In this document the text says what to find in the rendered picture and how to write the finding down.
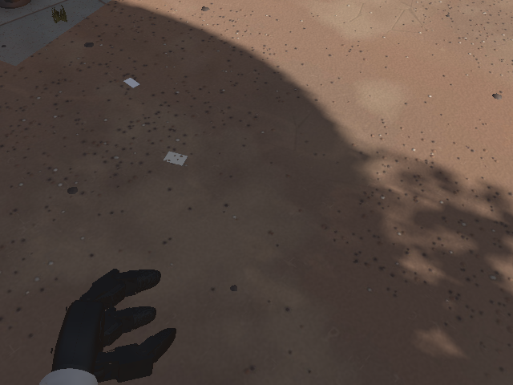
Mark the robot left forearm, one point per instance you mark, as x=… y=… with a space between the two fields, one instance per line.
x=69 y=376

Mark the robot left hand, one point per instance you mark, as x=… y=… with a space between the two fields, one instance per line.
x=87 y=328

